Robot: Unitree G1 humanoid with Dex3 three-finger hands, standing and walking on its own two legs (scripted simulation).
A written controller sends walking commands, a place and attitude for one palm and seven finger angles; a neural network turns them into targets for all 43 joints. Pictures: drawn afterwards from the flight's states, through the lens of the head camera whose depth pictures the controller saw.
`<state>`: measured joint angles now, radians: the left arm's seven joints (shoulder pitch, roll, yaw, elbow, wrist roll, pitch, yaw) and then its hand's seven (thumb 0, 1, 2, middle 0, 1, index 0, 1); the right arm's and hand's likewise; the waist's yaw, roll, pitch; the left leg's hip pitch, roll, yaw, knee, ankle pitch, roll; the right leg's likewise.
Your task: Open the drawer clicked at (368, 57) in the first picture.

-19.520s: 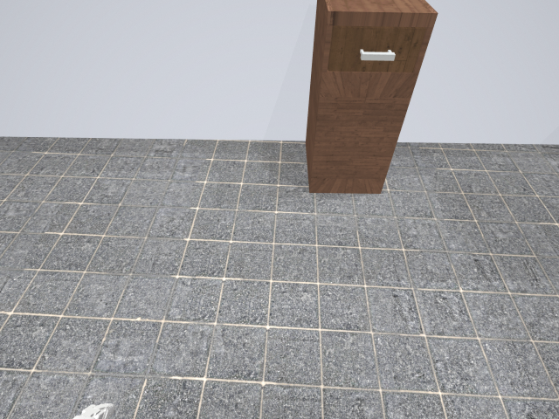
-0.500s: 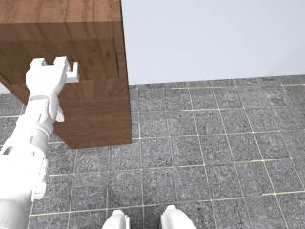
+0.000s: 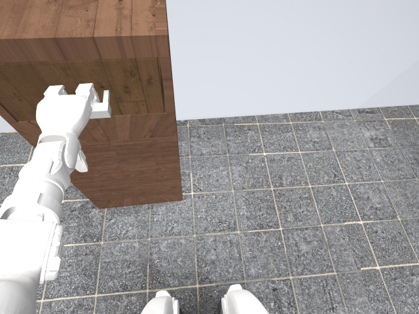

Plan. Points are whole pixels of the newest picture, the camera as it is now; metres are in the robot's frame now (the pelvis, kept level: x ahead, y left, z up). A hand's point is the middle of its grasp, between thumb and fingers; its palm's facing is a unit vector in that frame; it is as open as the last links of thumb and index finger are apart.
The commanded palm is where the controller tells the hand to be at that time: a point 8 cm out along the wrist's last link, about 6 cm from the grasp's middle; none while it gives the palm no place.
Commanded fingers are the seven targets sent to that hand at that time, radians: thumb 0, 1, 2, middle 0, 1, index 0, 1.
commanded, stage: close the thumb around the handle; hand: left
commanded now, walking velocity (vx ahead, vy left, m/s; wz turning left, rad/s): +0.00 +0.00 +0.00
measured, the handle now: (79, 104) +0.53 +0.24 +0.03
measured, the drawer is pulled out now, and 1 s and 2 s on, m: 0.00 0.00 0.12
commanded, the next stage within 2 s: pull the drawer open in 0.70 s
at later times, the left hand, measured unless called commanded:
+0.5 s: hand (78, 128) +0.49 +0.24 +0.01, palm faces -0.05 -0.02 -1.00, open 7.5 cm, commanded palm +0.47 +0.24 +0.06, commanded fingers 0.00 0.90 0.90 -0.40 -1.35 -0.40 -1.35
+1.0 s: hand (79, 129) +0.49 +0.24 +0.01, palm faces -0.06 -0.03 -1.00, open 5.4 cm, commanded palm +0.45 +0.24 +0.06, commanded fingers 0.00 0.90 0.90 -0.40 -1.35 -0.40 -1.35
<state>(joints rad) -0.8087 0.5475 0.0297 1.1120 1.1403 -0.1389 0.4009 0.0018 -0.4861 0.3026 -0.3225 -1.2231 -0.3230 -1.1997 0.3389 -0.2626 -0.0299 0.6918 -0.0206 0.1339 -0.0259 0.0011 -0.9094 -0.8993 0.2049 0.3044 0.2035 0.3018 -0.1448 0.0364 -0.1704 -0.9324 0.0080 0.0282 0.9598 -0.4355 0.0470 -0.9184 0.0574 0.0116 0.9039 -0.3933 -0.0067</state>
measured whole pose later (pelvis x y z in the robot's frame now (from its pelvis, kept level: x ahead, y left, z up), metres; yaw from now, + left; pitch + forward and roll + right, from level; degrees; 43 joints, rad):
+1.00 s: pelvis +0.01 -0.01 +0.01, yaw -1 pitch +23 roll -2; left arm -0.74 0.53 0.03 1.07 1.11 -0.10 0.38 0.01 0.75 0.82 -0.34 -1.34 -0.41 -1.35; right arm 0.34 -0.26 -0.04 0.69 -0.02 0.14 -0.02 0.00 -0.91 -0.90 0.20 0.30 0.20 0.30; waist -0.13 0.04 -0.17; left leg -0.87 0.02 0.04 0.92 -0.44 0.04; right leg -0.87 0.07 0.02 0.87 -0.40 -0.01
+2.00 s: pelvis +0.02 -0.01 +0.02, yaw +0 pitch +14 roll -1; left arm -0.20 0.39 -0.04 0.58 1.10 -0.06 0.43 0.00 0.75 0.83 -0.32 -1.34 -0.42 -1.35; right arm 0.23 -0.23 -0.05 0.65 0.00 0.14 -0.02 0.01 -0.91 -0.90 0.20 0.30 0.20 0.30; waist -0.03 0.04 -0.16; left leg -0.64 0.00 0.04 0.82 -0.43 0.04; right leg -0.65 0.05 0.04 0.80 -0.40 -0.02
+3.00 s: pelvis +0.03 -0.02 +0.02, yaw -1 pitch +11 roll +1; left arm 0.29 0.37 -0.03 0.16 1.08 -0.04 0.45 0.04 0.74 0.80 -0.32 -1.33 -0.42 -1.35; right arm 0.13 -0.22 -0.04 0.60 -0.02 0.08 0.00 0.01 -0.91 -0.90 0.20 0.30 0.20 0.30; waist 0.02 0.03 -0.15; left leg -0.57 0.01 0.06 0.82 -0.45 0.02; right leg -0.60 0.06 0.05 0.83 -0.43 -0.04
